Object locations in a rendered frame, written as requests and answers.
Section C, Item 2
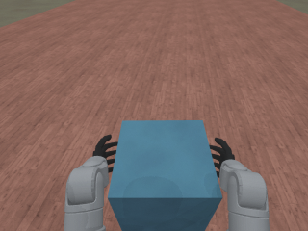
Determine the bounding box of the robot right forearm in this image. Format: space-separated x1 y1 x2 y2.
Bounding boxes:
219 159 270 231

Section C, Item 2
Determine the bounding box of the left robot hand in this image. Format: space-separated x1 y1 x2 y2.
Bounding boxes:
92 134 118 173

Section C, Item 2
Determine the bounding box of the carton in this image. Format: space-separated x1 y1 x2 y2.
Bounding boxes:
107 120 223 231

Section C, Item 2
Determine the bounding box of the robot left forearm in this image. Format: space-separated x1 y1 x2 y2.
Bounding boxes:
64 156 110 231

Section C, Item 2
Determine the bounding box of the right robot hand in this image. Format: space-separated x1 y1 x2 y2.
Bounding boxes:
209 137 235 178

